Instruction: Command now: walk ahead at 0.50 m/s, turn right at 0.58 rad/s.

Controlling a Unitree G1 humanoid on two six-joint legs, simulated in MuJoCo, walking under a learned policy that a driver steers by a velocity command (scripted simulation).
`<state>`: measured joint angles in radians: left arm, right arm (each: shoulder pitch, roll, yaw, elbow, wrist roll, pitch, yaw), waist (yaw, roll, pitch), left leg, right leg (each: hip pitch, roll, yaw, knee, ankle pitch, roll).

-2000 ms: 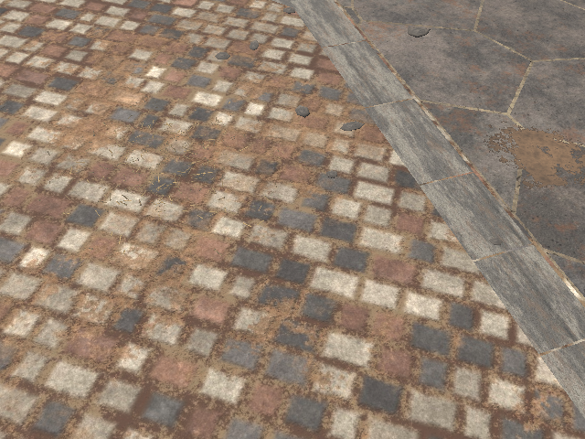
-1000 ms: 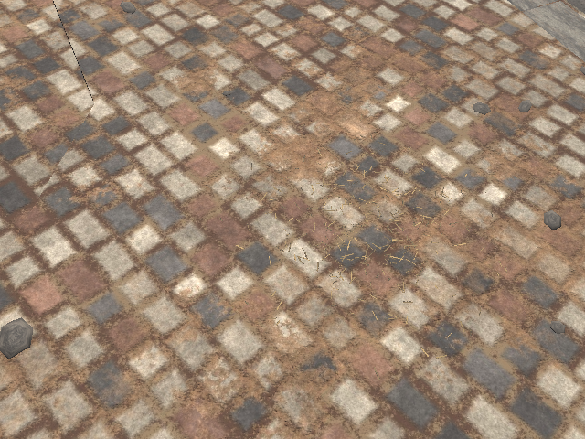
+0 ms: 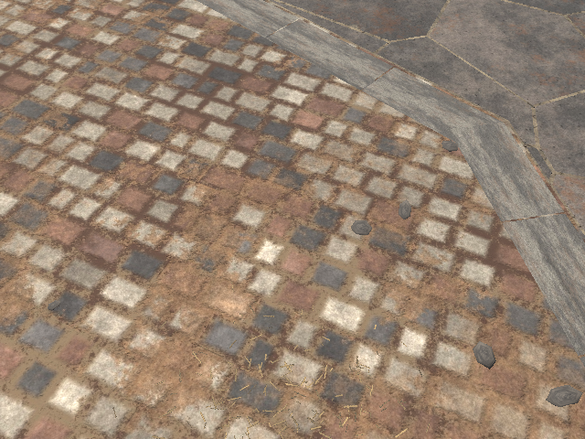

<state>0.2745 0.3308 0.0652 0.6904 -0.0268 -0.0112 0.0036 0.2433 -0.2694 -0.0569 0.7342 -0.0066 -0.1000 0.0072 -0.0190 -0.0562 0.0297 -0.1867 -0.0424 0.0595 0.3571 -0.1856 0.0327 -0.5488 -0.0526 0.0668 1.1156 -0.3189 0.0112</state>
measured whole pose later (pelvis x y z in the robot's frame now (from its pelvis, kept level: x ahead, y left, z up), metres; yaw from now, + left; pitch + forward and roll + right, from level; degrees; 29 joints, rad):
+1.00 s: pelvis +0.52 -0.05 -0.01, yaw +7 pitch +2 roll +0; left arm 0.16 0.31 0.05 0.72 0.00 -0.04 0.02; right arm 0.16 -0.31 -0.07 0.67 0.00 -0.03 0.02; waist -0.01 -0.01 0.09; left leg -0.42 -0.10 -0.01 0.50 -0.11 0.09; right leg -0.48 -0.01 0.06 1.23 -0.48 0.05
